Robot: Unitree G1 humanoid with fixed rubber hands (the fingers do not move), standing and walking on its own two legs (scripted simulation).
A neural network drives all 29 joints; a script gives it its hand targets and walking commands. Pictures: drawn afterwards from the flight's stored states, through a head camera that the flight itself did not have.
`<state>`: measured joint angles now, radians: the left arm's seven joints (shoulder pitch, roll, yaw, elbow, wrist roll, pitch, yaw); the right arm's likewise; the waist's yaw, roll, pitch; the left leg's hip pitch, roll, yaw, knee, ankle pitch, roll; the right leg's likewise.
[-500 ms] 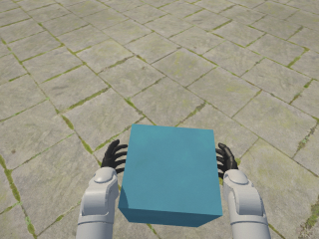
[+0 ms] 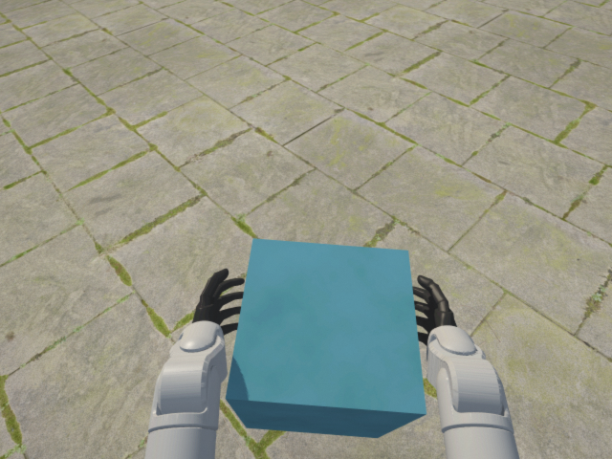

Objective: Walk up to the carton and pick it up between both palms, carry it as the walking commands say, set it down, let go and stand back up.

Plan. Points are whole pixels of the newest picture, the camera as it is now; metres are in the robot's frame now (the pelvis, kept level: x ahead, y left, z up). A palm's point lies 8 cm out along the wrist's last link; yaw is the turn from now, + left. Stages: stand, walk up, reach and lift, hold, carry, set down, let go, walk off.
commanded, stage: carry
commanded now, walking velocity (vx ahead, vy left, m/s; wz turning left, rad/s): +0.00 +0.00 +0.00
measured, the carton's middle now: (320, 346) +0.29 +0.01 -0.06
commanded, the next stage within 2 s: none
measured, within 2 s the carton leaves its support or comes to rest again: neither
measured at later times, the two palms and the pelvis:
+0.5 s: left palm (231, 256) +0.39 +0.14 +0.03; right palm (432, 260) +0.40 -0.16 +0.01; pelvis +0.11 -0.02 +0.00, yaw +1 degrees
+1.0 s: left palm (239, 178) +0.51 +0.13 +0.08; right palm (428, 180) +0.51 -0.17 +0.07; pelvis +0.23 -0.01 +0.02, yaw +2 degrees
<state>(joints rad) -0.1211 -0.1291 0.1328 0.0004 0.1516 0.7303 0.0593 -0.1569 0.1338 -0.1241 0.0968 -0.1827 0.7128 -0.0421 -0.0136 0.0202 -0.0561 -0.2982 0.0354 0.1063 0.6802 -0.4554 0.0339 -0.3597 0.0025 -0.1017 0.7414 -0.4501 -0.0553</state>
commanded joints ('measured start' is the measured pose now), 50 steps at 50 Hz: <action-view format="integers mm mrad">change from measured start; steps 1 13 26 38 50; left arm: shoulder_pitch -556 -612 -610 -513 -382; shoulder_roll -837 -834 -817 -809 -823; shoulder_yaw -638 -679 -633 -642 -736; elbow -79 -145 -86 -172 -610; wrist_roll -216 -233 -207 -257 -388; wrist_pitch -65 -77 -72 -2 250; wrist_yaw -242 -241 -242 -213 -79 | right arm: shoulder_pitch -521 -464 -543 -532 -384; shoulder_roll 829 854 841 839 916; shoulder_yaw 625 618 616 637 767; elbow -178 -132 -137 -263 -626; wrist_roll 257 270 266 313 484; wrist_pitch -42 -61 -54 22 284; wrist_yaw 216 232 225 193 78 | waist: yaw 13 -27 18 46 49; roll -50 286 -166 -114 -200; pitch -486 -483 -385 -493 -338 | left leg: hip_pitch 44 703 -169 -45 -310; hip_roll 81 315 -42 51 -56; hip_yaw -26 -296 -7 14 67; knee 186 14 -49 202 -110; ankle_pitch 772 1881 99 482 140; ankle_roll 0 226 7 7 -5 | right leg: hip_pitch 407 -314 513 563 666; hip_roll -177 29 -223 -228 -292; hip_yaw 141 12 164 227 121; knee -164 223 -104 -271 -344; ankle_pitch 1271 -109 1549 948 965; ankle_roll -64 62 -75 -127 -80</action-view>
